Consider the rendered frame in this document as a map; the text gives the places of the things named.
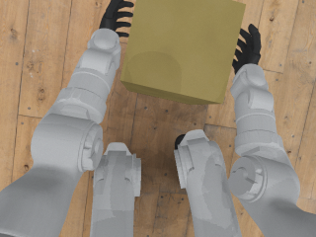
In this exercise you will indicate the robot right foot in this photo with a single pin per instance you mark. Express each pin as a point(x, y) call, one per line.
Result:
point(178, 140)

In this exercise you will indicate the left robot forearm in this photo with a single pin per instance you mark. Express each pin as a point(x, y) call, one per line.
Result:
point(91, 81)

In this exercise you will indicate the robot left thigh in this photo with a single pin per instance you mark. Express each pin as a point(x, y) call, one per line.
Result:
point(114, 196)

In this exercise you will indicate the right robot forearm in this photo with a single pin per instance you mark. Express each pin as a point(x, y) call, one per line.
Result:
point(255, 116)

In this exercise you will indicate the left robot upper arm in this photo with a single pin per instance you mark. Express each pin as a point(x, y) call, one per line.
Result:
point(36, 204)

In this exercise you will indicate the right robot upper arm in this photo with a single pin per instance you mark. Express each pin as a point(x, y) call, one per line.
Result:
point(269, 190)

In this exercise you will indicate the right robot hand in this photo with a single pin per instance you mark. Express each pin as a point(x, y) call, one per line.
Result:
point(250, 50)

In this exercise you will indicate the left robot hand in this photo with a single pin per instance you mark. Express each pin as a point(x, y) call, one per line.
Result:
point(109, 20)

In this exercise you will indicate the carton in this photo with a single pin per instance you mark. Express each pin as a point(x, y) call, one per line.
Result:
point(182, 50)

